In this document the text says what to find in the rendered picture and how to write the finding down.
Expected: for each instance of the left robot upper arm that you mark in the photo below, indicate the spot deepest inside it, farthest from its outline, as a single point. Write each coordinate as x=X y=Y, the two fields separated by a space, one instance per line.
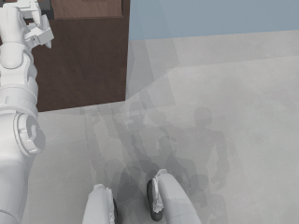
x=21 y=139

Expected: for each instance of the cabinet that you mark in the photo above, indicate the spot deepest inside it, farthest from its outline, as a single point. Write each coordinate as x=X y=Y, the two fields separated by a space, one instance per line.
x=86 y=64

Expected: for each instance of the right robot shin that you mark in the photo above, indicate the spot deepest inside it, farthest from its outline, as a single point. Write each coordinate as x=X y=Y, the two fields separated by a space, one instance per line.
x=158 y=204

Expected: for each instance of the robot left forearm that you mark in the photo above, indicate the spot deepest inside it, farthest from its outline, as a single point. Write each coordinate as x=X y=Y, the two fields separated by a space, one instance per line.
x=18 y=87

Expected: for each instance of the drawer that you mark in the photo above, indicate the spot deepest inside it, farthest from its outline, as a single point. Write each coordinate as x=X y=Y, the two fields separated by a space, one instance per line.
x=83 y=8

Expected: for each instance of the left robot hand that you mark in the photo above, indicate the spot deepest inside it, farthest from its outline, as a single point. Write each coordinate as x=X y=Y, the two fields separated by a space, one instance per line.
x=13 y=28

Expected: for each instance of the robot left thigh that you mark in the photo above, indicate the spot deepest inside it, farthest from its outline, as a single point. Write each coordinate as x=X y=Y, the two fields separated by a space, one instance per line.
x=99 y=205

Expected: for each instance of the handle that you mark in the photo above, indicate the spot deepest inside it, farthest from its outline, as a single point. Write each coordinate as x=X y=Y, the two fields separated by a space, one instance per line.
x=45 y=7

